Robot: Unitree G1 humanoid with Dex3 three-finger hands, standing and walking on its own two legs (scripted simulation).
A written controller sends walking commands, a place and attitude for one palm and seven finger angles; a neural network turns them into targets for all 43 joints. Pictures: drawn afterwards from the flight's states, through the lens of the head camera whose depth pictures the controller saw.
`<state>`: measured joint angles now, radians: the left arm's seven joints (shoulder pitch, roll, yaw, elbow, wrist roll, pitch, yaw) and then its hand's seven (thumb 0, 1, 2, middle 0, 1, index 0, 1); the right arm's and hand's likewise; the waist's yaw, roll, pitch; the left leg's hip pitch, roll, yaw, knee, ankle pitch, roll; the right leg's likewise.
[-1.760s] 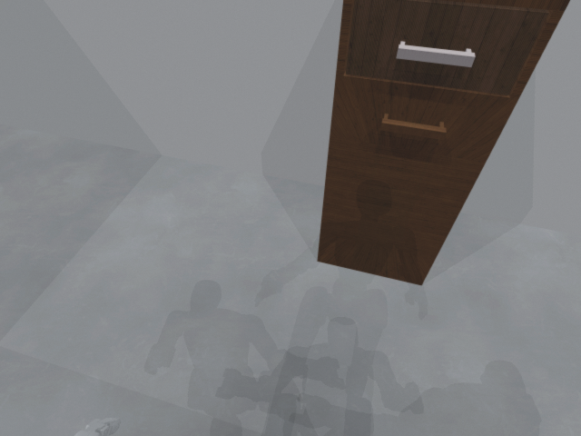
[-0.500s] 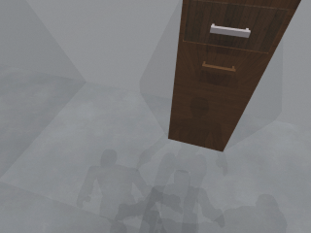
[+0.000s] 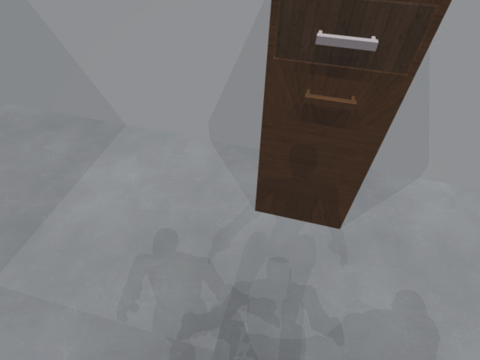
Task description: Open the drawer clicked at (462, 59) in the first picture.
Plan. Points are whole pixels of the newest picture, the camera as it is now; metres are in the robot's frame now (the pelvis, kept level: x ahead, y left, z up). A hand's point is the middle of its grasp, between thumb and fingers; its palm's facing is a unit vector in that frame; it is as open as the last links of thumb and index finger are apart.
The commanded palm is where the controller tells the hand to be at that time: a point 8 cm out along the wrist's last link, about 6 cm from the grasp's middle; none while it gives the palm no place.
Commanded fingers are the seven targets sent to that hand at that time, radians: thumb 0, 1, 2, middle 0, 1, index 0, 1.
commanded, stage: turn to face it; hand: left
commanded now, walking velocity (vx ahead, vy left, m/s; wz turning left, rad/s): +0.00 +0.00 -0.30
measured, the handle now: (346, 39) +0.89 -0.23 +0.14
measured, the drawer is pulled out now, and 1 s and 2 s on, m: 0.00 0.00 0.00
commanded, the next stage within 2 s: take the last steps up to it in 0.36 s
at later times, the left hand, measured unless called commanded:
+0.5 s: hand out of the picture +0.06 +0.20 -0.18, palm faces -0.11 -0.97 -0.24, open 7.4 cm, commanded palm none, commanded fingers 0.00 0.90 0.90 -0.20 -0.30 -0.20 -0.30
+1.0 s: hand out of the picture +0.07 +0.17 -0.20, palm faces -0.11 -0.99 -0.12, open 7.4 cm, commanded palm none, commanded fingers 0.00 0.90 0.90 -0.20 -0.30 -0.20 -0.30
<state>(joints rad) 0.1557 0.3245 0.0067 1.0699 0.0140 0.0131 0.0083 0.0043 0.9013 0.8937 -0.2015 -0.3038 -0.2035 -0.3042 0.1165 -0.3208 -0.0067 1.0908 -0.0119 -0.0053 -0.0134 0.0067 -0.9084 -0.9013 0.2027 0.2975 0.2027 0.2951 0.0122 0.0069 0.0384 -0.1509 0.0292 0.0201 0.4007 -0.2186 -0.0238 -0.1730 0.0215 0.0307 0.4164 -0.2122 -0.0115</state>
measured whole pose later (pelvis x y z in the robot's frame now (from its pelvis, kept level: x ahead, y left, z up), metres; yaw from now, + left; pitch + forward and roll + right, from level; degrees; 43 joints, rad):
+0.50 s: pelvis -0.02 +0.01 -0.02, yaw -6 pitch +0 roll +1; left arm 0.21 0.22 0.04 0.96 0.03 0.05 0.00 0.00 0.90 0.89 -0.20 -0.30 -0.20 -0.30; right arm 0.25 -0.20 -0.05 1.04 -0.02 0.02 -0.02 0.01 -0.91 -0.90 0.20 0.30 0.20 0.30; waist -0.01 -0.02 0.06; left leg -0.29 0.06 0.13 0.61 -0.32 -0.01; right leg -0.37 0.05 0.12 0.66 -0.29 0.00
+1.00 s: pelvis +0.10 +0.00 -0.02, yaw -13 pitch +2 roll -2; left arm 0.44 0.17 0.05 1.06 0.03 -0.01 0.00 0.00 0.90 0.89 -0.20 -0.30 -0.20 -0.30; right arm 0.12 -0.17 -0.04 0.97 -0.02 -0.05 -0.02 0.01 -0.91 -0.90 0.20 0.30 0.20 0.29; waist 0.06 -0.05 0.01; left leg -0.35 0.06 0.10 0.61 -0.29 0.00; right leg -0.17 0.09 0.07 0.59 -0.41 -0.04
